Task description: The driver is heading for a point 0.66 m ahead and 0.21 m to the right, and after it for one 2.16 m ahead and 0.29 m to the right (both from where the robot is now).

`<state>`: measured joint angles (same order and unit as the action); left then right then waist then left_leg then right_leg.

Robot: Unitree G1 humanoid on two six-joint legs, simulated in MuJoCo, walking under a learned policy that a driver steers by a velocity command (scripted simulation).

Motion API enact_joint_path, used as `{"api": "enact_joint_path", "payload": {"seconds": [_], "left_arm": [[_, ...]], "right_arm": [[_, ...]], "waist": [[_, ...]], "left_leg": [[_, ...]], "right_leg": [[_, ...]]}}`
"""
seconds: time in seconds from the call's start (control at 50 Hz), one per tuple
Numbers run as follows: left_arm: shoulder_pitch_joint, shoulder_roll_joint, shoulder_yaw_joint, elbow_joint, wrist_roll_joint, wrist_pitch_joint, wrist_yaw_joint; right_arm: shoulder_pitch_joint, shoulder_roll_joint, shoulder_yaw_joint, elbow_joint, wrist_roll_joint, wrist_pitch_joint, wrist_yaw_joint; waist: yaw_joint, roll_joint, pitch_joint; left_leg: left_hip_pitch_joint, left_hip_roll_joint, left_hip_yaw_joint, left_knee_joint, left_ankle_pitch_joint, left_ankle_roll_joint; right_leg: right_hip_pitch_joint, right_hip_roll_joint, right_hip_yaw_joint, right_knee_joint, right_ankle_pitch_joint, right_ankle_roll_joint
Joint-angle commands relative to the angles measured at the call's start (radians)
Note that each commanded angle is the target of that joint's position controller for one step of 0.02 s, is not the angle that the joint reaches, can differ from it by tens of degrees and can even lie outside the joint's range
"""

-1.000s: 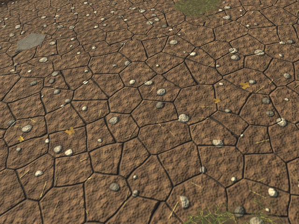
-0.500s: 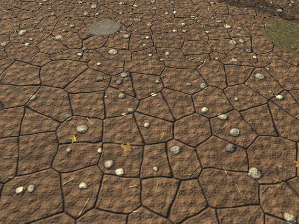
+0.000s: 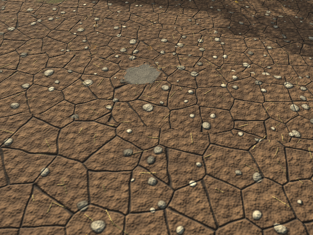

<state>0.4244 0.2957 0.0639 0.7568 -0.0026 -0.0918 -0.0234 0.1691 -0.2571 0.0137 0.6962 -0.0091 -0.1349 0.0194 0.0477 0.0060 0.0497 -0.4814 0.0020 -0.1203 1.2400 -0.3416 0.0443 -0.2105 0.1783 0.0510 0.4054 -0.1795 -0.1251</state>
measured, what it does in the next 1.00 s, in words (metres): walks ahead, turning right: left foot, then right foot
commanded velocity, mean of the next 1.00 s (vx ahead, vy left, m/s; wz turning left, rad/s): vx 1.00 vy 0.00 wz -0.48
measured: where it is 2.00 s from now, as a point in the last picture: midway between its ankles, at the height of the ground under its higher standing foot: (219, 87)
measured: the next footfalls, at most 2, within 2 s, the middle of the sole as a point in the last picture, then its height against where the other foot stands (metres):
left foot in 0.24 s outside the picture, level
right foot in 0.68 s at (212, 186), level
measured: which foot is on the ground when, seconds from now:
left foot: up 0.00-0.22, down 0.24-0.68, up 0.70-1.00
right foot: down 0.00-0.22, up 0.24-0.66, down 0.68-1.00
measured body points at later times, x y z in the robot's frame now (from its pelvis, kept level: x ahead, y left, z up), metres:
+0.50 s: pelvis +0.44 +0.04 -0.01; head +0.45 +0.01 +0.44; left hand +0.75 +0.19 -0.06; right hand +0.30 -0.24 -0.13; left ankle +0.42 +0.20 -0.74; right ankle +0.50 -0.11 -0.65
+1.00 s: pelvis +0.80 -0.20 -0.01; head +0.81 -0.20 +0.44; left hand +0.95 +0.03 -0.13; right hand +0.80 -0.51 -0.10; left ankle +1.05 -0.15 -0.66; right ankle +0.69 -0.20 -0.74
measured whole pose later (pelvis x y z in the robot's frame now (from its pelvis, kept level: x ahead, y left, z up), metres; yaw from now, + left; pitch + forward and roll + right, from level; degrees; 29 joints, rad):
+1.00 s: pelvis +0.80 -0.20 -0.01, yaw -30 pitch -3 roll -2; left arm 0.43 0.24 0.06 0.80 0.03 -0.12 0.00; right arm 0.20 -0.30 -0.05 0.74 0.03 -0.05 0.03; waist 0.06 0.04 0.05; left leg -0.73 0.12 -0.07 0.93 0.18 0.04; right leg 0.03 0.07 -0.20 0.40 -0.38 -0.07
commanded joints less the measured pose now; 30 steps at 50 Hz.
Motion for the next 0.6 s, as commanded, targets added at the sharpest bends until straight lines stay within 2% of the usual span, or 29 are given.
{"api": "enact_joint_path", "payload": {"seconds": [0.02,0.06,0.08,0.1,0.12,0.16,0.18,0.2,0.22,0.24,0.26,0.28,0.3,0.32,0.34,0.36,0.38,0.4,0.42,0.44,0.48,0.54,0.56,0.58,0.6], "left_arm": [[-0.093,0.072,0.012,-0.092,-0.027,-0.018,0.012],[-0.107,0.114,0.029,-0.094,-0.04,-0.017,0.03],[-0.091,0.132,0.038,-0.088,-0.042,-0.017,0.034],[-0.052,0.149,0.045,-0.077,-0.043,-0.016,0.035],[-0.031,0.156,0.048,-0.071,-0.049,-0.014,0.037],[0.018,0.136,0.047,-0.057,-0.063,-0.001,0.038],[0.042,0.126,0.046,-0.047,-0.06,0.009,0.038],[0.049,0.128,0.046,-0.042,-0.051,0.018,0.034],[0.03,0.124,0.042,-0.051,-0.033,0.024,0.027],[0.009,0.051,0.015,-0.086,0.005,0.027,0.022],[0.189,-0.08,-0.03,-0.122,-0.061,0.012,0.019],[0.137,-0.004,-0.029,-0.111,-0.089,0.021,0.035],[0.009,0.054,-0.015,-0.121,-0.077,0.026,0.041],[-0.078,0.067,-0.01,-0.134,-0.053,0.031,0.041],[-0.125,0.062,-0.007,-0.155,-0.033,0.033,0.033],[-0.14,0.052,0.0,-0.162,-0.037,0.046,0.023],[-0.14,0.032,-0.001,-0.172,-0.047,0.061,0.016],[-0.156,0.012,-0.006,-0.185,-0.052,0.075,0.012],[-0.176,-0.001,-0.011,-0.2,-0.048,0.084,0.007],[-0.197,-0.006,-0.017,-0.214,-0.038,0.086,0.003],[-0.232,0.004,-0.022,-0.232,-0.033,0.082,-0.006],[-0.341,0.03,-0.024,-0.247,-0.026,0.07,-0.032],[-0.375,0.031,-0.026,-0.255,-0.028,0.066,-0.041],[-0.388,0.041,-0.022,-0.26,-0.03,0.062,-0.048],[-0.39,0.066,-0.013,-0.262,-0.032,0.06,-0.051]], "right_arm": [[-0.009,-0.096,-0.019,-0.101,-0.017,-0.024,0.001],[-0.14,-0.071,-0.001,-0.157,-0.025,-0.031,0.007],[-0.178,-0.059,0.0,-0.17,-0.023,-0.032,0.011],[-0.187,-0.071,-0.01,-0.173,-0.013,-0.03,0.008],[-0.185,-0.099,-0.024,-0.173,0.001,-0.024,0.002],[-0.209,-0.135,-0.045,-0.182,0.023,-0.018,-0.011],[-0.199,-0.149,-0.057,-0.181,0.028,-0.02,-0.017],[-0.129,-0.173,-0.079,-0.173,0.033,-0.022,-0.021],[0.014,-0.2,-0.1,-0.157,0.039,-0.021,-0.026],[0.261,-0.251,-0.121,-0.127,0.036,-0.01,-0.039],[0.318,-0.352,-0.135,-0.083,0.009,0.005,-0.019],[0.285,-0.271,-0.127,-0.09,0.018,0.016,-0.013],[0.23,-0.198,-0.113,-0.089,0.023,0.023,-0.02],[0.193,-0.174,-0.105,-0.075,0.009,0.03,-0.021],[0.158,-0.149,-0.1,-0.059,-0.012,0.033,-0.02],[0.127,-0.111,-0.091,-0.042,-0.021,0.03,-0.024],[0.108,-0.085,-0.087,-0.025,-0.013,0.025,-0.022],[0.1,-0.073,-0.087,-0.01,0.001,0.022,-0.02],[0.09,-0.078,-0.09,0.003,0.012,0.02,-0.02],[0.085,-0.096,-0.096,0.01,0.014,0.017,-0.021],[0.049,-0.13,-0.103,0.012,0.01,0.016,-0.026],[0.076,-0.195,-0.116,0.028,0.009,0.016,-0.033],[0.101,-0.214,-0.118,0.039,0.01,0.018,-0.033],[0.107,-0.241,-0.122,0.042,0.01,0.023,-0.032],[0.127,-0.272,-0.128,0.045,0.011,0.028,-0.032]], "waist": [[-0.099,0.01,0.063],[-0.065,-0.003,0.111],[-0.042,-0.01,0.105],[-0.024,-0.027,0.079],[-0.02,-0.046,0.067],[-0.006,-0.057,0.053],[-0.014,-0.062,0.036],[-0.062,-0.075,-0.016],[-0.154,-0.083,-0.12],[-0.256,-0.013,-0.312],[-0.133,0.46,-0.515],[-0.157,0.402,-0.416],[-0.184,0.262,-0.244],[-0.172,0.097,-0.133],[-0.14,0.074,-0.076],[-0.106,0.083,-0.041],[-0.084,0.112,-0.025],[-0.071,0.107,-0.01],[-0.059,0.095,0.015],[-0.051,0.072,0.029],[-0.034,0.043,0.065],[-0.069,-0.026,0.111],[-0.081,-0.039,0.122],[-0.073,-0.026,0.119],[-0.062,0.005,0.089]], "left_leg": [[-0.164,0.076,-0.018,-0.216,0.009,-0.044],[0.018,0.053,0.035,-0.472,0.23,-0.069],[0.167,0.024,0.056,-0.558,0.382,-0.08],[0.274,0.007,0.05,-0.588,0.503,-0.092],[0.3,0.008,0.022,-0.624,0.542,-0.103],[0.276,0.009,0.0,-0.703,0.477,-0.107],[0.283,0.003,0.003,-0.721,0.406,-0.098],[0.344,-0.01,0.015,-0.724,0.308,-0.08],[0.5,0.018,0.019,-0.689,0.255,-0.056],[0.797,0.179,-0.131,-0.625,0.042,0.0],[1.057,0.452,-0.752,-0.854,-0.361,0.178],[0.976,0.432,-0.871,-0.958,-0.59,0.149],[0.847,0.392,-0.68,-0.961,-0.446,0.114],[0.703,0.352,-0.496,-0.948,-0.207,0.097],[0.58,0.324,-0.38,-0.951,-0.043,0.101],[0.495,0.286,-0.266,-0.964,0.045,0.093],[0.456,0.271,-0.191,-0.98,0.092,0.086],[0.432,0.269,-0.13,-0.995,0.138,0.087],[0.413,0.276,-0.077,-1.013,0.195,0.092],[0.402,0.286,-0.034,-1.031,0.245,0.098],[0.37,0.271,0.079,-1.068,0.307,0.09],[0.382,0.226,0.241,-1.115,0.377,0.053],[0.407,0.221,0.275,-1.116,0.452,0.041],[0.428,0.218,0.312,-1.095,0.628,0.029],[0.473,0.219,0.333,-1.046,0.89,0.019]], "right_leg": [[-0.044,-0.27,0.439,-0.254,-0.027,-0.211],[-0.257,-0.205,0.337,-0.283,-0.042,-0.164],[-0.358,-0.189,0.314,-0.295,-0.067,-0.134],[-0.386,-0.204,0.336,-0.302,-0.102,-0.115],[-0.342,-0.21,0.352,-0.275,-0.13,-0.095],[-0.189,-0.219,0.375,-0.189,-0.135,-0.06],[-0.118,-0.226,0.383,-0.119,-0.083,-0.041],[-0.061,-0.218,0.369,0.008,0.079,-0.012],[-0.077,-0.189,0.331,0.218,0.208,0.029],[-0.229,-0.151,0.267,0.568,0.13,0.057],[-0.51,-0.074,0.163,0.946,-0.377,0.096],[-0.648,-0.174,0.131,1.076,-0.291,0.092],[-0.701,-0.206,0.084,1.102,-0.214,0.091],[-0.677,-0.249,0.054,1.071,-0.162,0.089],[-0.631,-0.281,0.057,1.018,-0.129,0.083],[-0.582,-0.314,0.067,0.981,-0.126,0.079],[-0.567,-0.332,0.065,0.957,-0.132,0.073],[-0.575,-0.349,0.058,0.938,-0.148,0.071],[-0.598,-0.36,0.053,0.915,-0.129,0.073],[-0.618,-0.368,0.052,0.89,-0.091,0.078],[-0.614,-0.367,0.04,0.777,0.024,0.087],[-0.536,-0.328,-0.06,0.543,0.219,0.065],[-0.507,-0.306,-0.096,0.477,0.239,0.05],[-0.443,-0.272,-0.138,0.418,0.241,0.032],[-0.375,-0.224,-0.186,0.398,0.22,0.015]]}}
Keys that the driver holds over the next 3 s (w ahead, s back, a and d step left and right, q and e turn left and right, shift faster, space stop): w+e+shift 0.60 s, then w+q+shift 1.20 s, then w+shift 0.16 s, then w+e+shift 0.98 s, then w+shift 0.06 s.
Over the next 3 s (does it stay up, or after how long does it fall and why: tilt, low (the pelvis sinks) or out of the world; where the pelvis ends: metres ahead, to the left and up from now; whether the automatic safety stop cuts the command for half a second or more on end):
stays up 2.46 -0.10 -0.38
